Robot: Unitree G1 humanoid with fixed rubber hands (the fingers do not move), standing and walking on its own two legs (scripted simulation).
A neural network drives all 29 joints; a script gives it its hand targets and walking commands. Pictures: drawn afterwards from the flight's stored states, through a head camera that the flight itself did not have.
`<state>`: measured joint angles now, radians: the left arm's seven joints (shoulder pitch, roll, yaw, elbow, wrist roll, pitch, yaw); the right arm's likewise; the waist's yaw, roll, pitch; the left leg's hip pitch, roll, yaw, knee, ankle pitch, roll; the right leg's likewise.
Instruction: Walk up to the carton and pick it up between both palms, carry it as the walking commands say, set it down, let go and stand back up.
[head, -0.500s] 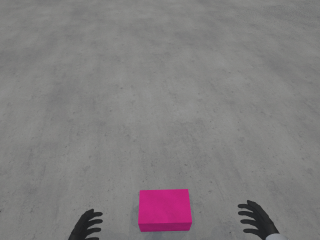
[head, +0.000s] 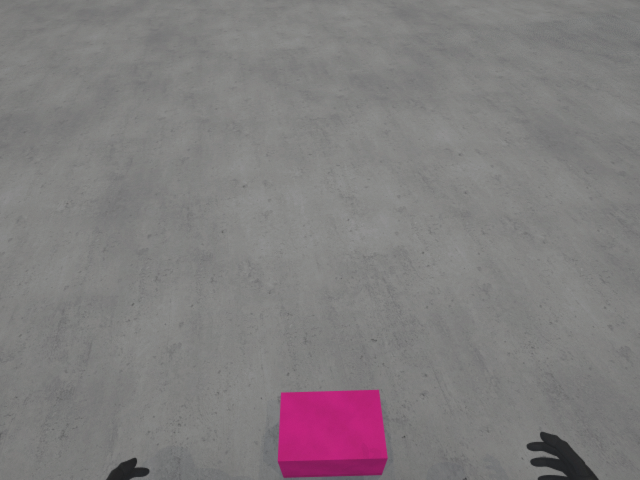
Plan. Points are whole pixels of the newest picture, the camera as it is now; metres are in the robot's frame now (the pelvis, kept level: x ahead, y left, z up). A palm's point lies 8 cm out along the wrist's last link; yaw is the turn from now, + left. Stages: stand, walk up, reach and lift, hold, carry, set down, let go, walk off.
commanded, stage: stand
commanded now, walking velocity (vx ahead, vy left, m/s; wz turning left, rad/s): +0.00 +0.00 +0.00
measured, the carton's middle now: (331, 433) +0.42 +0.00 -0.69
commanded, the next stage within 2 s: none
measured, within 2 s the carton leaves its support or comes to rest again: neither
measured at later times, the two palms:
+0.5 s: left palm out of the picture +0.10 +0.30 -0.09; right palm out of the picture +0.11 -0.30 -0.09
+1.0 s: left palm out of the picture +0.07 +0.31 -0.10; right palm out of the picture +0.08 -0.30 -0.09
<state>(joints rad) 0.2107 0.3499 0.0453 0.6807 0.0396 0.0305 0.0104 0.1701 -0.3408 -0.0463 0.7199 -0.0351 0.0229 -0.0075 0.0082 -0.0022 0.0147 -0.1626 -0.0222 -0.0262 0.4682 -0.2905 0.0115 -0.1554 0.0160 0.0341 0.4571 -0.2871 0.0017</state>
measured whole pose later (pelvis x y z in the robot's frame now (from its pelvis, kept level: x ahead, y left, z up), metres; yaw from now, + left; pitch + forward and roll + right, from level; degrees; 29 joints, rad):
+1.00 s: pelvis -0.02 +0.00 +0.01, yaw +0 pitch -2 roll +0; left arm 0.15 0.38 0.00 0.98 0.02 -0.01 0.01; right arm 0.14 -0.38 -0.01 0.99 -0.02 -0.01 -0.02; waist 0.01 -0.01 0.02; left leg -0.11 -0.02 -0.02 0.35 -0.20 0.01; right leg -0.10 0.01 0.04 0.35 -0.20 0.01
